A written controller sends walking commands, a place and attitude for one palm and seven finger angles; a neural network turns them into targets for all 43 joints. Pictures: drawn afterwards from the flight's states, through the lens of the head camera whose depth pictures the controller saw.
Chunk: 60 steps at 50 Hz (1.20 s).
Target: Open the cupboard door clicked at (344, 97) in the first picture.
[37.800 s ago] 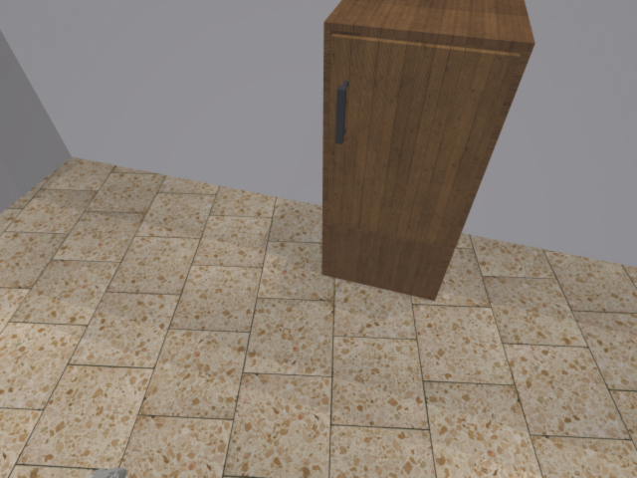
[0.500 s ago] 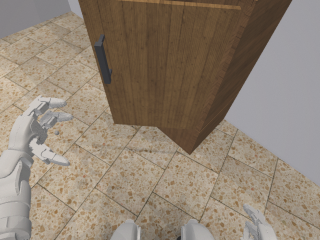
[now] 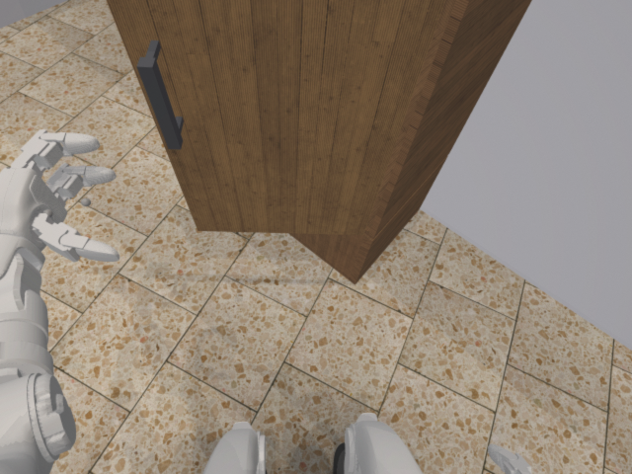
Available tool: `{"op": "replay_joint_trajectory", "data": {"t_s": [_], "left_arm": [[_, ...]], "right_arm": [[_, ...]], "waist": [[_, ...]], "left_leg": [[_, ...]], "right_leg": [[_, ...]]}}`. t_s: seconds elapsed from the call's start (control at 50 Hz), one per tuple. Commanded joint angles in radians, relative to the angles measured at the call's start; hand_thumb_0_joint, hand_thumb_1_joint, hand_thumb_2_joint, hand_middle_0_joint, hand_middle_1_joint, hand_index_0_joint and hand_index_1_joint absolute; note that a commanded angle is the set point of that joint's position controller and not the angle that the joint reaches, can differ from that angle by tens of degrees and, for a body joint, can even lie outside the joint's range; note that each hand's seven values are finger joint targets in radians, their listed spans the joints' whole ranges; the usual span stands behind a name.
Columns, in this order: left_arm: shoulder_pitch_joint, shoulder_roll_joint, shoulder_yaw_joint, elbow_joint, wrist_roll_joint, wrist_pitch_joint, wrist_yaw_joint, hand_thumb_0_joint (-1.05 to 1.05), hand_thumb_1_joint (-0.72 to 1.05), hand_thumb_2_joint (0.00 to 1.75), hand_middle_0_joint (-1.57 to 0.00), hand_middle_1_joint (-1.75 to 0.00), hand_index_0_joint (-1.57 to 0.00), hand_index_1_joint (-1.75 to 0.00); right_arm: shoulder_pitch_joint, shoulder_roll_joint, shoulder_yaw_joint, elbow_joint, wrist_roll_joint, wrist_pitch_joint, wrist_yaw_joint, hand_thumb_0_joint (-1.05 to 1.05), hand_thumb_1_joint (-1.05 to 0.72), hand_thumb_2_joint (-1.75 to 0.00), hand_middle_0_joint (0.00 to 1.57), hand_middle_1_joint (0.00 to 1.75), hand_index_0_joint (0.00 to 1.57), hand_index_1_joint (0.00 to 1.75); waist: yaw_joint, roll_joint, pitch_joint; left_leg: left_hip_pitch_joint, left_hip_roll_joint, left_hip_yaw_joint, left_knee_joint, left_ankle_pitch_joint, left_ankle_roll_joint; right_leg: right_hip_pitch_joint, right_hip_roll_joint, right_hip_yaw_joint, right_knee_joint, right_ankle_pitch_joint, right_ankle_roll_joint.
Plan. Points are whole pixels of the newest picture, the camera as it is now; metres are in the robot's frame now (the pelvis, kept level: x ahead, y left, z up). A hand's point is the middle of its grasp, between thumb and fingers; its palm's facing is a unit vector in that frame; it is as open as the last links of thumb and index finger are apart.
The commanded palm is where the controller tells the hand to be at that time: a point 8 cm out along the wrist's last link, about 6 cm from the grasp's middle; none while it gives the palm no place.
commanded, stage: move the hooked fingers beside the handle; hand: left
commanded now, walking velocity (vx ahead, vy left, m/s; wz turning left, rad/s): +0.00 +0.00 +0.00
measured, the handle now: (165, 98) +0.61 +0.22 +0.06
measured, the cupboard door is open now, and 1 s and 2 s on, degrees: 40 40 40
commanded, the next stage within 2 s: slide the fingers in behind the handle in 1.54 s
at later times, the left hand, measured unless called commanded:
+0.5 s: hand (98, 148) +0.51 +0.28 +0.06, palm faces -0.02 -1.00 -0.02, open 14.0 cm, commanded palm +0.51 +0.32 +0.06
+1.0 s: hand (109, 125) +0.56 +0.29 +0.05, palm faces -0.02 -1.00 -0.02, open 14.0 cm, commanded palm +0.54 +0.31 +0.06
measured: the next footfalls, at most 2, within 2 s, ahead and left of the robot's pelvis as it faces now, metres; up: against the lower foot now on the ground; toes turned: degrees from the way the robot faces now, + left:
none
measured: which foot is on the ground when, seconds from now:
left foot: down 0.00-1.00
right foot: down 0.00-1.00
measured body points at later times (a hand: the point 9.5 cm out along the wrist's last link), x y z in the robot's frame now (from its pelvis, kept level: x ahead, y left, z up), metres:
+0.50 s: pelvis +0.00 +0.01 -0.02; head +0.16 +0.05 +0.40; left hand +0.50 +0.34 +0.07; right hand +0.00 -0.26 -0.11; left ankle +0.01 +0.11 -0.66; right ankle +0.04 -0.12 -0.66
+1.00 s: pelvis +0.01 +0.02 -0.02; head +0.20 +0.06 +0.39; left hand +0.55 +0.34 +0.05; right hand -0.03 -0.23 -0.11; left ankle +0.01 +0.11 -0.66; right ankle +0.04 -0.12 -0.66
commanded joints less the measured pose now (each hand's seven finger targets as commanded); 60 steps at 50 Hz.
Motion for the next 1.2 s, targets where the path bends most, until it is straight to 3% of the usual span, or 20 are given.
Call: {"op": "replay_joint_trajectory", "data": {"t_s": [0.0,0.16,0.22,0.32,0.38,0.42,0.46,0.56,0.62,0.68,0.7,0.72,0.76,0.8,0.86,0.94,1.0,1.06,1.12,1.18], "left_arm": [[-0.434,0.372,0.070,-0.121,-0.014,-0.070,-0.026,0.00,-0.50,0.30,-0.30,-1.20,-0.30,-1.20],[-0.582,0.438,0.064,-0.038,0.016,-0.043,-0.048,0.00,-0.50,0.30,-0.30,-1.20,-0.30,-1.20],[-0.616,0.460,0.077,-0.059,0.020,-0.049,-0.040,0.00,-0.50,0.30,-0.30,-1.20,-0.30,-1.20],[-0.679,0.493,0.074,-0.004,0.055,-0.022,-0.014,0.00,-0.50,0.30,-0.30,-1.20,-0.30,-1.20],[-0.706,0.522,0.092,-0.036,0.070,-0.026,0.003,0.00,-0.50,0.30,-0.30,-1.20,-0.30,-1.20],[-0.730,0.535,0.091,0.014,0.077,-0.015,0.009,0.00,-0.50,0.30,-0.30,-1.20,-0.30,-1.20],[-0.765,0.547,0.077,0.022,0.097,-0.008,0.015,0.00,-0.50,0.30,-0.30,-1.20,-0.30,-1.20],[-0.816,0.573,0.078,0.072,0.119,0.005,0.028,0.00,-0.50,0.30,-0.30,-1.20,-0.30,-1.20],[-0.858,0.599,0.082,0.043,0.129,0.002,0.024,0.00,-0.50,0.30,-0.30,-1.20,-0.30,-1.20],[-0.883,0.556,0.050,0.106,0.132,0.022,0.026,0.00,-0.50,0.30,-0.30,-1.20,-0.30,-1.20],[-0.911,0.597,0.068,0.099,0.137,0.027,0.028,0.00,-0.50,0.30,-0.30,-1.20,-0.30,-1.20],[-0.911,0.630,0.088,0.106,0.145,0.032,0.030,0.00,-0.50,0.30,-0.30,-1.20,-0.30,-1.20],[-0.867,0.610,0.075,0.106,0.153,0.040,0.029,0.00,-0.50,0.30,-0.30,-1.20,-0.30,-1.20],[-0.824,0.661,0.119,0.055,0.155,0.028,0.027,0.00,-0.50,0.30,-0.30,-1.20,-0.30,-1.20],[-0.805,0.597,0.095,0.018,0.140,0.031,0.024,0.00,-0.50,0.30,-0.30,-1.20,-0.30,-1.20],[-0.797,0.646,0.148,-0.028,0.124,0.026,0.028,0.00,-0.50,0.30,-0.30,-1.20,-0.30,-1.20],[-0.767,0.638,0.155,-0.085,0.123,0.012,0.034,0.00,-0.50,0.30,-0.30,-1.20,-0.30,-1.20],[-0.739,0.568,0.106,-0.021,0.114,0.025,0.031,0.00,-0.50,0.30,-0.30,-1.20,-0.30,-1.20],[-0.764,0.586,0.111,-0.015,0.112,0.017,0.026,0.00,-0.50,0.30,-0.30,-1.20,-0.30,-1.20],[-0.752,0.531,0.074,-0.002,0.109,0.008,0.021,0.00,-0.50,0.30,-0.30,-1.20,-0.30,-1.20]], "right_arm": [[0.113,-0.177,-0.069,-0.070,-0.001,-0.008,-0.014,0.00,-0.90,-0.90,0.20,0.30,0.20,0.30],[0.155,-0.198,-0.066,-0.057,-0.006,0.027,-0.013,0.00,-0.90,-0.90,0.20,0.30,0.20,0.30],[0.176,-0.204,-0.067,-0.053,-0.012,0.038,-0.009,0.00,-0.90,-0.90,0.20,0.30,0.20,0.30],[0.200,-0.207,-0.056,-0.046,-0.017,0.064,-0.005,0.00,-0.90,-0.90,0.20,0.30,0.20,0.30],[0.220,-0.209,-0.058,-0.049,-0.025,0.076,-0.001,0.00,-0.90,-0.90,0.20,0.30,0.20,0.30],[0.225,-0.208,-0.051,-0.041,-0.024,0.088,0.001,0.00,-0.90,-0.90,0.20,0.30,0.20,0.30],[0.227,-0.211,-0.045,-0.043,-0.027,0.095,0.002,0.00,-0.90,-0.90,0.20,0.30,0.20,0.30],[0.253,-0.216,-0.036,-0.041,-0.034,0.109,0.003,0.00,-0.90,-0.90,0.20,0.30,0.20,0.30],[0.273,-0.218,-0.035,-0.038,-0.039,0.119,0.005,0.00,-0.90,-0.90,0.20,0.30,0.20,0.30],[0.283,-0.217,-0.029,-0.035,-0.040,0.127,0.007,0.00,-0.90,-0.90,0.20,0.30,0.20,0.30],[0.287,-0.224,-0.027,-0.030,-0.041,0.132,0.005,0.00,-0.90,-0.90,0.20,0.30,0.20,0.30],[0.291,-0.225,-0.025,-0.035,-0.042,0.135,0.004,0.00,-0.90,-0.90,0.20,0.30,0.20,0.30],[0.297,-0.219,-0.024,-0.044,-0.045,0.140,0.010,0.00,-0.90,-0.90,0.20,0.30,0.20,0.30],[0.307,-0.221,-0.029,-0.050,-0.049,0.149,0.015,0.00,-0.90,-0.90,0.20,0.30,0.20,0.30],[0.309,-0.213,-0.037,-0.050,-0.048,0.162,0.025,0.00,-0.90,-0.90,0.20,0.30,0.20,0.30],[0.311,-0.215,-0.044,-0.050,-0.047,0.166,0.029,0.00,-0.90,-0.90,0.20,0.30,0.20,0.30],[0.311,-0.209,-0.049,-0.051,-0.047,0.168,0.036,0.00,-0.90,-0.90,0.20,0.30,0.20,0.30],[0.300,-0.204,-0.047,-0.042,-0.041,0.170,0.038,0.00,-0.90,-0.90,0.20,0.30,0.20,0.30],[0.299,-0.207,-0.046,-0.038,-0.042,0.168,0.032,0.00,-0.90,-0.90,0.20,0.30,0.20,0.30],[0.292,-0.199,-0.045,-0.040,-0.041,0.166,0.030,0.00,-0.90,-0.90,0.20,0.30,0.20,0.30]], "waist": [[-0.014,0.109,-0.401],[-0.053,0.131,-0.431],[-0.051,0.187,-0.521],[-0.074,0.178,-0.482],[-0.074,0.229,-0.543],[-0.096,0.193,-0.499],[-0.100,0.229,-0.473],[-0.126,0.229,-0.481],[-0.130,0.284,-0.554],[-0.164,0.259,-0.491],[-0.167,0.263,-0.500],[-0.160,0.262,-0.519],[-0.153,0.280,-0.537],[-0.122,0.315,-0.593],[-0.131,0.304,-0.589],[-0.119,0.292,-0.604],[-0.101,0.340,-0.632],[-0.128,0.274,-0.523],[-0.127,0.282,-0.525],[-0.130,0.308,-0.501]], "left_leg": [[0.124,-0.030,-0.022,-0.121,0.308,0.022],[0.113,-0.021,-0.043,-0.086,0.302,0.027],[0.188,-0.019,-0.057,-0.078,0.367,0.019],[0.164,-0.013,-0.069,-0.074,0.373,0.021],[0.228,-0.009,-0.081,-0.065,0.451,0.013],[0.188,-0.005,-0.079,-0.061,0.431,0.017],[0.179,-0.004,-0.086,-0.069,0.396,0.014],[0.186,0.001,-0.098,-0.054,0.426,0.013],[0.254,0.007,-0.111,-0.041,0.516,0.002],[0.240,0.011,-0.121,-0.035,0.510,0.003],[0.233,0.014,-0.122,-0.033,0.506,0.002],[0.212,0.010,-0.116,-0.026,0.501,0.007],[0.218,0.009,-0.112,-0.025,0.530,0.006],[0.272,0.015,-0.118,-0.024,0.617,-0.007],[0.305,0.021,-0.117,-0.023,0.654,-0.006],[0.293,0.017,-0.111,-0.031,0.652,0.001],[0.350,0.020,-0.110,-0.035,0.716,-0.008],[0.291,0.017,-0.099,-0.045,0.640,0.005],[0.283,0.013,-0.097,-0.048,0.615,0.007],[0.303,0.012,-0.096,-0.045,0.631,0.005]], "right_leg": [[0.254,0.035,0.065,-0.100,0.240,-0.019],[0.157,0.040,0.053,-0.079,0.202,-0.014],[0.130,0.043,0.040,-0.063,0.221,-0.017],[0.098,0.048,0.030,-0.063,0.213,-0.015],[0.072,0.051,0.018,-0.048,0.239,-0.021],[0.075,0.053,0.021,-0.060,0.241,-0.012],[0.046,0.052,0.014,-0.060,0.201,-0.015],[0.011,0.056,0.005,-0.055,0.205,-0.014],[-0.011,0.058,0.000,-0.043,0.240,-0.016],[-0.070,0.063,-0.013,-0.044,0.221,-0.016],[-0.066,0.061,-0.012,-0.045,0.221,-0.013],[-0.044,0.062,-0.007,-0.042,0.230,-0.013],[-0.029,0.062,-0.008,-0.040,0.252,-0.014],[-0.011,0.064,-0.011,-0.032,0.285,-0.018],[-0.019,0.069,-0.010,-0.044,0.303,-0.013],[0.038,0.071,-0.007,-0.052,0.331,-0.014],[0.046,0.075,-0.006,-0.056,0.356,-0.018],[0.037,0.077,-0.006,-0.076,0.333,-0.012],[0.053,0.075,-0.003,-0.076,0.331,-0.015],[0.018,0.075,-0.005,-0.074,0.325,-0.019]]}}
